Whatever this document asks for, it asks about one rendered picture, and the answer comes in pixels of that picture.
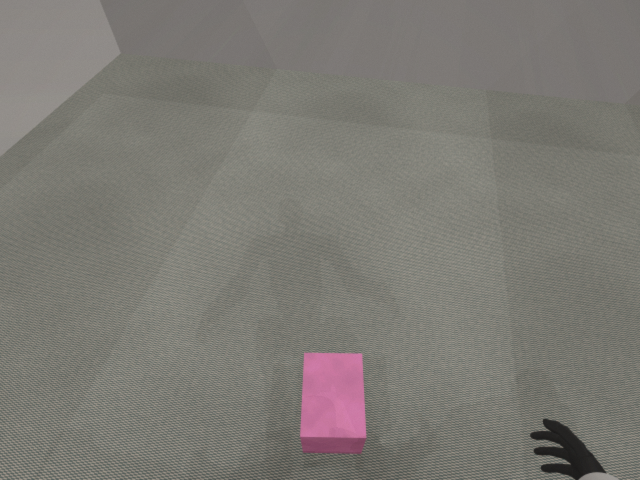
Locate carton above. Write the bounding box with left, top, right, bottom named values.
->
left=300, top=353, right=366, bottom=454

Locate robot right hand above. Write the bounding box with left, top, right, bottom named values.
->
left=530, top=419, right=607, bottom=480

